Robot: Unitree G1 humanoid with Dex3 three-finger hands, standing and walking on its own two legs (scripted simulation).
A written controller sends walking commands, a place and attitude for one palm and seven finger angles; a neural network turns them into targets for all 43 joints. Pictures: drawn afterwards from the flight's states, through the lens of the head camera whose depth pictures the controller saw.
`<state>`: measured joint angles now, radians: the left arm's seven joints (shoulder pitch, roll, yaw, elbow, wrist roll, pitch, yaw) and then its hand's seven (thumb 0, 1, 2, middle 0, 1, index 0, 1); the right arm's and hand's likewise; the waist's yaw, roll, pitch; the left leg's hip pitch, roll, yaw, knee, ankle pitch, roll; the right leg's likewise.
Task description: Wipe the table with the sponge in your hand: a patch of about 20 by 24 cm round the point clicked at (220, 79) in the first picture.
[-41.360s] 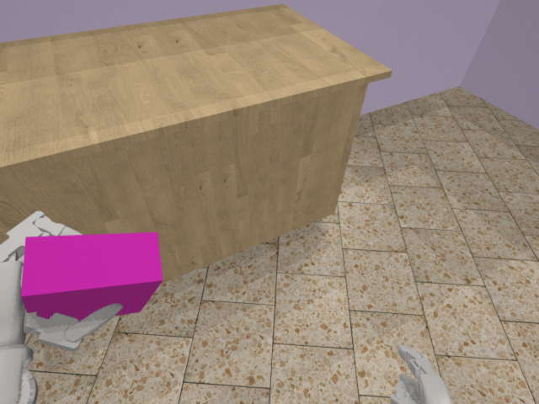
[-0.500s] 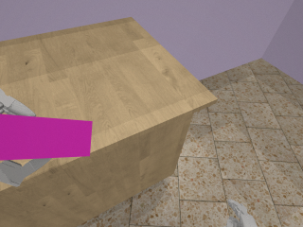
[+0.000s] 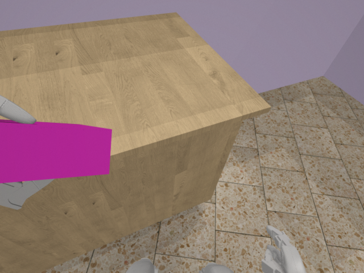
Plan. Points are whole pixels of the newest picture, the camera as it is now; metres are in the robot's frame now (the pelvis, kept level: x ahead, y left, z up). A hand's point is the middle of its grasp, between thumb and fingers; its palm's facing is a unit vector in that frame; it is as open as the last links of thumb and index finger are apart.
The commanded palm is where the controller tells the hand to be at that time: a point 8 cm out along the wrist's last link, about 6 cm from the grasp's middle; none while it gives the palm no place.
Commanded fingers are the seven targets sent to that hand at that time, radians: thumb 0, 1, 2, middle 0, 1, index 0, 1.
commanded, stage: step back with the hand held close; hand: left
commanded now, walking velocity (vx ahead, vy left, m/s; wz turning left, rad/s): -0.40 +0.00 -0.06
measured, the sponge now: (61, 145) +0.24 +0.20 +0.23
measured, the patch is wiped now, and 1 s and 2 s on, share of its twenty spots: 0.95 0.95 0.95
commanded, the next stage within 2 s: stop stepping back and stand still in 0.40 s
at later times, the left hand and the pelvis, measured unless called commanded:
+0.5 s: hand out of the picture +0.11 +0.20 +0.26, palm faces +0.41 -0.82 -0.40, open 9.9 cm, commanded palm +0.04 +0.24 +0.27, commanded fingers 0.00 0.10 1.30 -1.20 -1.60 -1.20 -1.60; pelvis -0.13 -0.03 +0.01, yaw -3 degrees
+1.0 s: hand out of the picture -0.04 +0.15 +0.26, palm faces +0.40 -0.84 -0.38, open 9.9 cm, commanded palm -0.10 +0.20 +0.27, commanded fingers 0.00 0.10 1.30 -1.20 -1.60 -1.20 -1.60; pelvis -0.27 -0.07 +0.02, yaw -3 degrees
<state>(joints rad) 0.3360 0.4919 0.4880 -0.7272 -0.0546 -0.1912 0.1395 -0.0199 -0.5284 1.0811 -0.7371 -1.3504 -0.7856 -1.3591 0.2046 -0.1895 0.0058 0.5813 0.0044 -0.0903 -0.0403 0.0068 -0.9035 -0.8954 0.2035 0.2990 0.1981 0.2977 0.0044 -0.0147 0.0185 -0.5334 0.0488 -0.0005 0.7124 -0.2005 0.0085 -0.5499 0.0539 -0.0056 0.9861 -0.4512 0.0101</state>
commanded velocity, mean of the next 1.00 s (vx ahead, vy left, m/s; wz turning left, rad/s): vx -0.02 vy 0.05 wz -0.01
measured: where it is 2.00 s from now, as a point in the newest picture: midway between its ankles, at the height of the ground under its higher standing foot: outside the picture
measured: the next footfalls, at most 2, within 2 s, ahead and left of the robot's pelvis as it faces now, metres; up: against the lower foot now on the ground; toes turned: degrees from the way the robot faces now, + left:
right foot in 0.14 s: +0.01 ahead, -0.14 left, +0.00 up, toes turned -1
left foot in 0.36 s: -0.03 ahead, +0.11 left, +0.00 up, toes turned +1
